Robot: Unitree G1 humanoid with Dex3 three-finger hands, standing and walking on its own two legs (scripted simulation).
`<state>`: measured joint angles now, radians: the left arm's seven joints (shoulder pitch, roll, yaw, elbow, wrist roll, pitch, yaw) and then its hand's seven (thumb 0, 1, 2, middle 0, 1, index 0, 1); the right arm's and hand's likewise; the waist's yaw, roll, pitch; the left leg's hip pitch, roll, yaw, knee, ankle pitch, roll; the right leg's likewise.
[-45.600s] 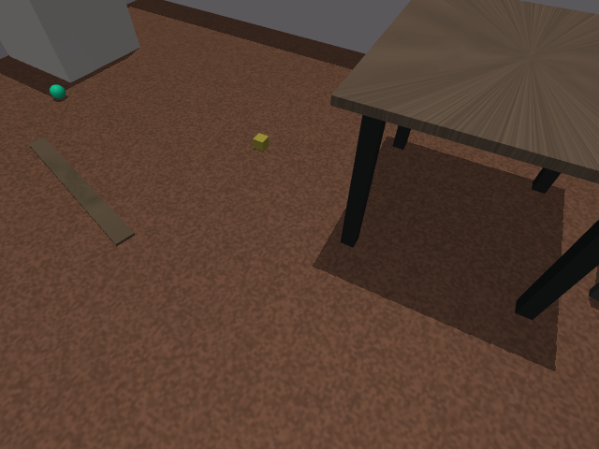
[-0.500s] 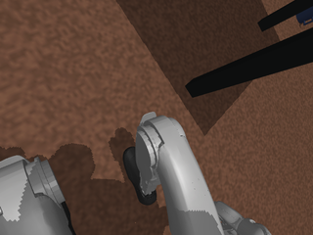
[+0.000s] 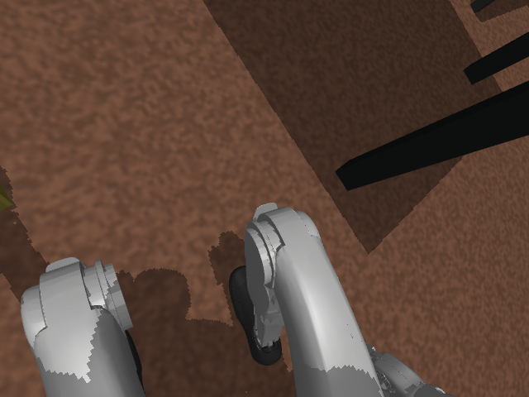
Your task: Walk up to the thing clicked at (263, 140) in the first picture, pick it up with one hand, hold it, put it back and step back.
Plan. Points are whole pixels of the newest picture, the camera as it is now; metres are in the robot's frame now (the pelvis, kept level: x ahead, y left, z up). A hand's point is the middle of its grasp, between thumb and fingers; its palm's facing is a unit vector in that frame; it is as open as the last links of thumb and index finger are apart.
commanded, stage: withdraw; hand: left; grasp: from above
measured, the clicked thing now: out of the picture +0.44 +0.32 -0.27
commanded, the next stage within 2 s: home in 0.58 s
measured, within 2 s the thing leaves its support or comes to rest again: rests again in 0.02 s
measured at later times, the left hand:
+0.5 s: hand out of the picture +0.42 +0.32 -0.10, palm faces -0.46 -0.11 -0.88, open 13.5 cm
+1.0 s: hand out of the picture +0.41 +0.33 -0.06, palm faces -0.28 -0.25 -0.93, open 11.5 cm
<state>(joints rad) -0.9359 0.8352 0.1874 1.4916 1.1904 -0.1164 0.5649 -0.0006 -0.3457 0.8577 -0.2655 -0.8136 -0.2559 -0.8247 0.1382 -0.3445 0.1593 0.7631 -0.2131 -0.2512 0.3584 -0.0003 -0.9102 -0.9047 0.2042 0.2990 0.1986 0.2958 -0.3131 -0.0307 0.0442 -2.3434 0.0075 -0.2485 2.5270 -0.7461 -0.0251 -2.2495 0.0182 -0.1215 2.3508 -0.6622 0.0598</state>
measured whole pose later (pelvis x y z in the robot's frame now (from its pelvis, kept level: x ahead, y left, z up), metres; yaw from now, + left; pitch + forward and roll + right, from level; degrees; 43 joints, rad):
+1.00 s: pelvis +0.00 +0.00 +0.07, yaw +7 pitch +36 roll -7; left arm -0.73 0.59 0.09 1.04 0.97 -0.06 0.29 0.00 0.07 0.85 -0.23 -0.55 -0.22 -0.56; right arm 0.20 -0.26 0.00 0.70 -0.07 -0.03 0.13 0.00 -0.89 -0.90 0.21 0.30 0.20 0.30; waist -0.15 0.07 -0.15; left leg -2.20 0.01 -0.11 2.27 -0.71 -0.01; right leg -2.14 -0.02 -0.03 2.18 -0.68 0.06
